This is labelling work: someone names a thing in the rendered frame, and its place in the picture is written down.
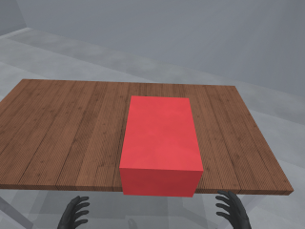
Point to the carton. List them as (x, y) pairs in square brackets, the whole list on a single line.
[(160, 155)]

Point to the right robot hand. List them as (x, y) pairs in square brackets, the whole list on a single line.
[(237, 213)]

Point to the table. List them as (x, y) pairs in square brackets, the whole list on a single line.
[(68, 135)]

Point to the left robot hand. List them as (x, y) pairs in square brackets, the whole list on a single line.
[(69, 217)]

